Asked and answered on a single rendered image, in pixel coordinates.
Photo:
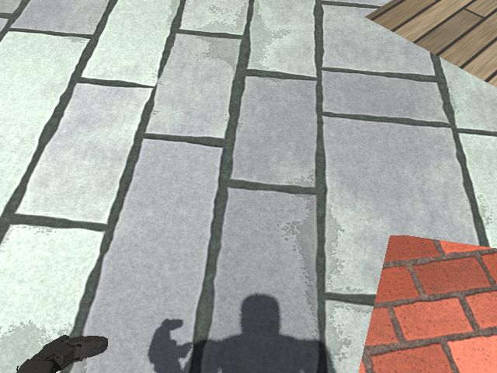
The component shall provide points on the robot left hand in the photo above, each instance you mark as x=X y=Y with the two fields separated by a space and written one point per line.
x=58 y=354

